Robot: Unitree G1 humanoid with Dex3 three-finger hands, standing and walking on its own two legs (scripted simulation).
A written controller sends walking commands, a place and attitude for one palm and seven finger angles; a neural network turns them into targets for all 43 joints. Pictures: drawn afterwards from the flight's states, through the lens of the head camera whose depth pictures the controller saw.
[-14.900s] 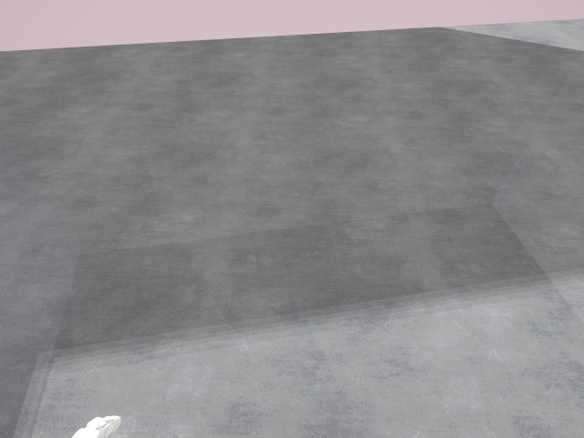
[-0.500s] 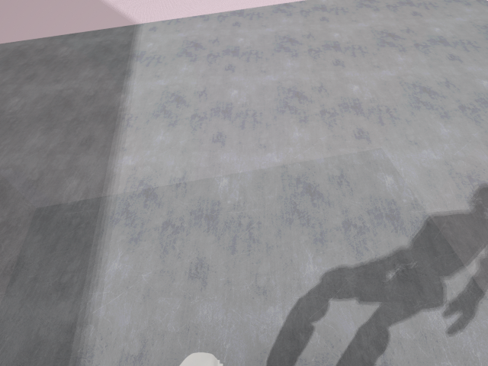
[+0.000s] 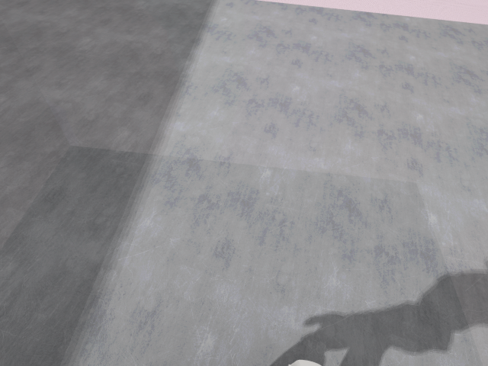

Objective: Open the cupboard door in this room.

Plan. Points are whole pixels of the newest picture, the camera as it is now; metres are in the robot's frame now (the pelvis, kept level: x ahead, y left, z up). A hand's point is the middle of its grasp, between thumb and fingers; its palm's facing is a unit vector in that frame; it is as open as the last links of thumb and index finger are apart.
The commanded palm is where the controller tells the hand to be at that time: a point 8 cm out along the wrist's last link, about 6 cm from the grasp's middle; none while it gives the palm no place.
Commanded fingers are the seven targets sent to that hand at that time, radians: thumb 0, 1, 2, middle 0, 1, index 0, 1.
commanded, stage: turn or walk to find it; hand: left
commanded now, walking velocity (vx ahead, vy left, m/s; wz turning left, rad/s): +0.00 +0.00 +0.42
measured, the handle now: out of the picture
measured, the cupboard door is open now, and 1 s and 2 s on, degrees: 0 0 0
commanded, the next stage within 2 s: none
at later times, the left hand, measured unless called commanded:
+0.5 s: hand out of the picture +0.01 +0.14 -0.15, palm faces +0.22 -0.94 -0.28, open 7.4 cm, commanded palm none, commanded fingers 0.00 0.90 0.90 -0.20 -0.30 -0.20 -0.30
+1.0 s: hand out of the picture -0.09 +0.19 -0.17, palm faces +0.45 -0.86 -0.25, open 7.4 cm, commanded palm none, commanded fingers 0.00 0.90 0.90 -0.20 -0.30 -0.20 -0.30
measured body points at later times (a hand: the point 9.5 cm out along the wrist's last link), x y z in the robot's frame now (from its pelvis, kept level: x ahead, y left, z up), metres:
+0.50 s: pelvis -0.02 -0.06 +0.00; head +0.01 -0.10 +0.44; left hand +0.00 +0.19 -0.13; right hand +0.04 -0.31 -0.17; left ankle -0.10 +0.10 -0.64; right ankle +0.00 -0.14 -0.74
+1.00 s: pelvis -0.05 -0.03 +0.00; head -0.03 +0.00 +0.45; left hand -0.12 +0.24 -0.15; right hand +0.14 -0.20 -0.14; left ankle -0.10 +0.07 -0.74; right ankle +0.00 -0.17 -0.68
